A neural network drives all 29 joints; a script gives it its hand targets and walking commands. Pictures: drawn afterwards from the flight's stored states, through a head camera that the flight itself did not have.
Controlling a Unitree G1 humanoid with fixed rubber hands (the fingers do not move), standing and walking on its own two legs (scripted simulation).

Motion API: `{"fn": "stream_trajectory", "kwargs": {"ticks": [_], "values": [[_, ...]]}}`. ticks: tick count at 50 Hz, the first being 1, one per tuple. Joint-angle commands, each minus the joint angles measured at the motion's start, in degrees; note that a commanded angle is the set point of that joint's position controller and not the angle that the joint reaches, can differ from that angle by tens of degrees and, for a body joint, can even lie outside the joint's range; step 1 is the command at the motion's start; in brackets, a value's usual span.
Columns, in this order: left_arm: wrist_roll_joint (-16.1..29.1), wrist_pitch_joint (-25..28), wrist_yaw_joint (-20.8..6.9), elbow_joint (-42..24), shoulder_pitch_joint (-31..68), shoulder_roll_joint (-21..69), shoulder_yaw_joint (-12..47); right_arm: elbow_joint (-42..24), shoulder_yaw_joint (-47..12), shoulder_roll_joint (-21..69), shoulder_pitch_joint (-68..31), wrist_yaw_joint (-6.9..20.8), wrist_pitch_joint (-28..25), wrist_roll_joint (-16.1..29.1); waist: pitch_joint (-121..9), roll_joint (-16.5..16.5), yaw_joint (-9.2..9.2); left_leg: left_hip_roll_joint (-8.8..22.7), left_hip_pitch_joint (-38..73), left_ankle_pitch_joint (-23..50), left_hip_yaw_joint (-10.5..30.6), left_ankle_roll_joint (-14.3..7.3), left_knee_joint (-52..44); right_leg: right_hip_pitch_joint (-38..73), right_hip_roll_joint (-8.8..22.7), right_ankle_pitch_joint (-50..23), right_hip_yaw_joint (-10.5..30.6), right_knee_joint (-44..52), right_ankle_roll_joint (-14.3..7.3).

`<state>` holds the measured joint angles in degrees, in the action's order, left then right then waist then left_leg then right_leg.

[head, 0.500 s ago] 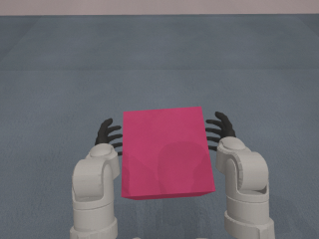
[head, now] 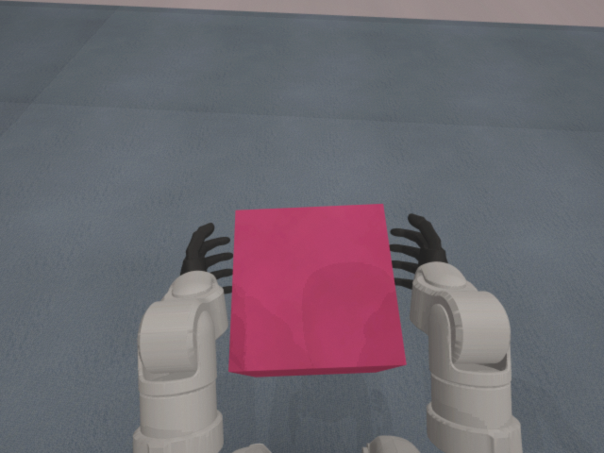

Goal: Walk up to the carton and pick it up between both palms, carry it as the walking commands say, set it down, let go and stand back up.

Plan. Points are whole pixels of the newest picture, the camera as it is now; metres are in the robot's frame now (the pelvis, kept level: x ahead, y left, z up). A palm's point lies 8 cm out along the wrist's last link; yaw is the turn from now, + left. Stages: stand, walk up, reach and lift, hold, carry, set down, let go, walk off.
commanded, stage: carry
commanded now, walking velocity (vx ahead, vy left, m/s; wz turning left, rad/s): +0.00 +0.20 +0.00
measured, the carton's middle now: (312, 299) +0.32 +0.00 -0.01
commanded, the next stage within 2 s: none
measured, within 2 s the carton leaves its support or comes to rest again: neither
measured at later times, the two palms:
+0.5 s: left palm (103, 340) +0.22 +0.22 +0.10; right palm (364, 337) +0.22 -0.04 +0.10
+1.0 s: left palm out of the picture +0.15 +0.32 +0.10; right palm (273, 445) +0.13 +0.05 +0.10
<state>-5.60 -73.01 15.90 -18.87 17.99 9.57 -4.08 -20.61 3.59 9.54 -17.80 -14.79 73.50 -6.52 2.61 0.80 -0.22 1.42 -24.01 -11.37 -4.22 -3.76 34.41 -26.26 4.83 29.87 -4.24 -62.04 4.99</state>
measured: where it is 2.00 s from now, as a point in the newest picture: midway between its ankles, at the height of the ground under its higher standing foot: outside the picture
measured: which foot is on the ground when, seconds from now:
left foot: down 0.00-0.26, up 0.28-0.54, down 0.56-0.96, up 0.98-1.00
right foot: up 0.00-0.22, down 0.24-0.56, up 0.58-0.92, down 0.94-1.00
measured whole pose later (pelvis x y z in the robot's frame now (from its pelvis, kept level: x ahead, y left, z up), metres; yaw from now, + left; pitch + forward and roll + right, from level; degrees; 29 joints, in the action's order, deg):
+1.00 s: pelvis -0.15 +0.21 +0.00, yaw -5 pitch +0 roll +0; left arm -5.1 -73.5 15.5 -18.8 18.8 9.9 -4.1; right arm -20.4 4.3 9.5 -17.6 -15.2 72.9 -6.9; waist 2.9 1.6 -0.7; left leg -1.5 -27.9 -15.6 -10.9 -2.0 40.8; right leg -19.6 3.1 15.6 -4.0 -36.5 -0.3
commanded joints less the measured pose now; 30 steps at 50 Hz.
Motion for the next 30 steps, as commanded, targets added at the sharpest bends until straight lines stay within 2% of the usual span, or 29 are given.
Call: {"fn": "stream_trajectory", "kwargs": {"ticks": [1, 2, 3, 4, 5, 7, 8, 9, 10, 11, 12, 13, 14, 15, 16, 17, 18, 19, 20, 21, 22, 23, 24, 25, 26, 27, 28, 29, 30], "values": [[23.68, 3.27, -15.15, -12.25, 29.61, 62.62, 35.88, -5.83, -28.20, 59.12, -24.36, 15.59, -3.02, 23.80, -29.90, 11.54, 0.52, 11.03, 21.85, 9.82, 10.38, -4.30, -13.39, -5.24, -2.72, 0.10, -1.08, 1.58, -3.41], [23.45, 2.57, -15.10, -11.77, 27.87, 62.92, 36.42, -5.37, -27.81, 59.61, -21.04, 15.15, -2.66, 22.41, -30.17, 11.13, 0.48, 12.61, 20.85, 15.97, 11.74, -4.85, -12.68, -3.05, -3.19, 0.94, -0.98, 5.13, -3.34], [22.35, 1.89, -14.89, -10.01, 26.45, 60.75, 34.89, -4.20, -27.84, 58.67, -21.01, 15.10, -2.44, 22.14, -30.50, 11.52, 0.58, 13.85, 20.14, 12.25, 15.91, -5.77, -14.28, -1.90, -2.98, 1.32, -0.63, 5.85, -3.64], [22.16, 1.59, -15.24, -9.75, 24.23, 61.23, 34.73, -4.54, -28.22, 59.22, -19.28, 14.91, -2.24, 21.57, -31.11, 10.32, 0.54, 14.49, 18.85, 7.10, 15.48, -6.05, -16.31, 1.37, -3.40, 1.42, -1.09, 9.22, -4.49], [21.43, 1.31, -15.04, -6.73, 22.06, 60.08, 33.73, -4.80, -28.01, 56.59, -19.35, 14.47, -2.10, 20.72, -29.28, 10.29, 0.36, 14.28, 16.77, 3.88, 16.15, -4.83, -17.58, 1.14, -2.95, 1.04, -0.88, 10.11, -4.50], [21.89, 1.70, -15.37, -7.55, 21.88, 59.90, 33.12, -5.55, -29.22, 57.82, -20.24, 14.44, -1.93, 21.25, -29.27, 6.64, 0.16, 13.72, 10.96, -1.45, 11.40, -4.91, -19.60, 6.82, -3.48, -0.23, -3.16, 15.05, -6.20], [22.78, 2.01, -15.77, -9.23, 25.65, 60.70, 33.48, -7.40, -29.25, 59.09, -24.50, 14.39, -2.53, 21.59, -30.93, 9.20, -0.03, 11.64, 10.37, -2.54, 11.09, -2.71, -21.51, 11.79, -4.92, -0.31, -4.49, 20.29, -7.00], [22.80, 1.64, -15.61, -6.53, 23.03, 61.58, 32.33, -7.07, -29.00, 58.60, -21.88, 14.06, -2.14, 21.48, -31.15, 9.59, -0.54, 11.32, 8.22, -2.88, 8.24, -2.44, -21.06, 17.10, -4.50, -3.70, -6.20, 28.20, -7.37], [22.52, 2.36, -15.36, -8.77, 24.59, 61.10, 31.95, -8.56, -30.29, 59.60, -24.47, 13.99, -2.33, 22.14, -31.06, 7.31, -0.99, 7.57, 3.82, -5.06, 3.92, 1.98, -21.39, 24.86, -3.83, -6.39, -6.73, 33.62, -7.95], [22.27, 2.41, -15.55, -8.92, 20.98, 60.67, 31.56, -9.46, -30.81, 59.43, -22.05, 13.97, -2.32, 22.00, -31.36, -0.36, -1.60, 5.24, -0.82, -8.99, 0.86, 3.85, -16.08, 28.62, 1.92, -9.27, -0.34, 38.57, -8.62], [21.78, 2.16, -15.44, -8.60, 23.20, 60.71, 30.38, -9.74, -31.89, 59.19, -26.13, 13.65, -1.91, 22.36, -28.17, -15.20, -1.77, 2.94, -6.66, -9.05, 0.69, 2.89, -1.14, 25.91, 14.13, -5.81, 17.78, 43.37, -11.46], [20.82, 1.85, -15.77, -5.55, 20.57, 61.53, 29.64, -11.27, -32.64, 59.78, -28.00, 13.49, -1.90, 21.97, -26.09, -23.63, -1.82, -0.51, -15.74, -13.68, 1.13, 5.13, 13.85, 21.41, 26.43, -6.43, 31.44, 48.09, -17.23], [21.68, 1.63, -15.82, -6.31, 21.14, 61.79, 31.07, -9.68, -32.05, 59.68, -26.14, 13.62, -1.74, 21.99, -23.91, -16.80, -1.68, 0.67, -16.13, -14.98, 8.82, 4.74, 26.74, 15.60, 27.81, -10.68, 31.29, 47.32, -19.81], [21.20, 1.91, -16.29, -7.67, 24.50, 61.14, 30.31, -10.80, -34.08, 61.68, -31.20, 13.41, -1.85, 23.37, -20.46, -10.62, -1.21, 0.04, -13.10, -10.82, 9.78, 4.81, 33.66, 11.00, 23.70, -9.00, 25.64, 47.58, -17.27], [22.21, 2.36, -16.59, -8.81, 24.68, 61.89, 30.82, -12.43, -34.06, 60.90, -31.60, 13.63, -2.49, 24.11, -21.53, -6.93, -1.12, -0.04, -12.97, -7.41, 9.22, 4.78, 35.19, 13.05, 20.65, -16.37, 20.15, 44.65, -15.10], [21.54, 2.17, -16.51, -7.40, 24.55, 63.15, 29.94, -11.68, -34.65, 62.35, -31.08, 13.81, -2.38, 24.81, -22.30, -5.95, -0.83, -0.18, -12.75, -7.06, 7.20, 4.95, 33.00, 14.53, 17.18, -26.48, 14.71, 41.08, -12.96], [20.94, 1.96, -16.45, -6.34, 22.08, 61.61, 29.72, -10.37, -34.19, 61.35, -27.98, 13.93, -1.94, 24.79, -24.51, -10.06, -0.41, 0.20, -11.48, -9.08, 4.49, 5.84, 27.94, 17.09, 15.37, -39.62, 10.87, 36.37, -11.66], [20.27, 1.33, -16.16, -5.14, 20.39, 59.75, 29.06, -7.98, -33.08, 60.64, -25.74, 13.46, -1.55, 23.88, -23.90, -11.11, -0.68, -0.70, -11.35, -11.19, 2.98, 6.33, 24.62, 19.69, 15.19, -48.04, 12.45, 35.78, -11.40], [20.06, 1.39, -16.40, -4.77, 18.24, 58.96, 27.96, -8.15, -33.79, 60.30, -26.22, 13.53, -1.52, 24.37, -26.24, -13.03, -0.86, -1.49, -11.22, -13.45, 2.95, 6.26, 22.84, 24.09, 14.82, -54.46, 12.37, 34.34, -11.62], [20.22, 1.79, -16.18, -6.15, 18.75, 58.33, 27.57, -8.31, -33.58, 59.96, -25.19, 12.84, -1.66, 24.04, -26.51, -18.67, -0.64, -0.65, -8.08, -15.09, 2.83, 6.45, 18.70, 24.39, 14.91, -57.37, 12.27, 32.64, -11.28], [21.29, 2.57, -16.22, -8.50, 22.46, 58.18, 27.99, -8.29, -33.71, 61.59, -28.59, 12.89, -2.10, 25.06, -28.53, -20.62, -0.63, -0.48, -5.58, -15.83, 3.54, 5.51, 11.24, 25.36, 14.56, -56.14, 12.12, 32.85, -10.78], [21.18, 2.15, -16.05, -8.04, 19.62, 59.60, 29.07, -8.99, -33.35, 60.69, -25.60, 13.06, -2.03, 24.61, -28.52, -16.49, -0.77, -1.54, -2.37, -13.92, 0.16, 6.34, 8.45, 23.80, 14.44, -54.26, 9.31, 32.99, -10.30], [20.40, 2.03, -15.71, -7.28, 19.64, 60.77, 29.89, -9.43, -32.53, 60.09, -26.06, 13.38, -1.97, 24.49, -28.51, -16.67, -0.39, -0.10, 0.11, -11.85, 2.43, 5.26, -0.63, 22.04, 15.85, -50.72, 10.53, 31.61, -9.39], [20.67, 2.22, -15.82, -8.50, 17.26, 60.16, 30.45, -9.46, -32.03, 59.45, -23.57, 13.66, -2.24, 24.19, -31.66, -14.84, 0.63, -0.45, 8.83, -4.55, 1.93, 4.02, -6.88, 18.02, 14.78, -44.57, 7.97, 29.49, -7.23], [21.29, 2.50, -15.80, -8.63, 19.74, 61.19, 30.94, -10.30, -31.87, 59.92, -25.72, 13.89, -2.27, 24.52, -33.50, -11.31, 1.06, 0.92, 17.95, -1.70, 1.80, 3.21, -8.74, 10.77, 10.27, -31.89, 2.00, 24.18, -4.37], [21.01, 2.29, -15.70, -7.84, 20.10, 60.02, 30.56, -7.96, -30.97, 59.74, -24.83, 13.83, -2.20, 23.32, -31.68, 0.97, 0.90, 8.93, 22.64, 9.57, 11.16, 1.92, -15.23, 1.90, 5.55, -13.99, -1.29, 17.74, -2.32], [21.98, 2.71, -15.77, -11.40, 22.93, 59.54, 32.63, -6.67, -29.92, 59.07, -21.85, 14.07, -2.87, 22.75, -32.47, 20.60, 0.61, 20.83, 25.41, 29.10, 25.57, -2.19, -13.92, -9.57, -1.99, 8.89, -5.11, 5.33, -0.74], [22.81, 2.25, -16.54, -11.22, 25.06, 61.50, 33.35, -6.04, -29.18, 59.62, -21.62, 14.37, -2.40, 22.01, -29.55, 17.32, 1.10, 20.35, 17.37, 20.01, 19.43, -7.94, -13.05, -7.87, -0.48, 10.32, 0.07, -3.13, -2.46], [22.79, 2.72, -16.66, -11.84, 25.54, 62.09, 34.38, -6.82, -30.40, 60.59, -21.63, 14.85, -2.23, 22.18, -28.78, 9.46, 0.50, 17.11, 13.59, 11.04, 15.72, -6.50, -13.41, -5.64, -0.54, 7.14, -0.07, -7.10, -2.70]]}}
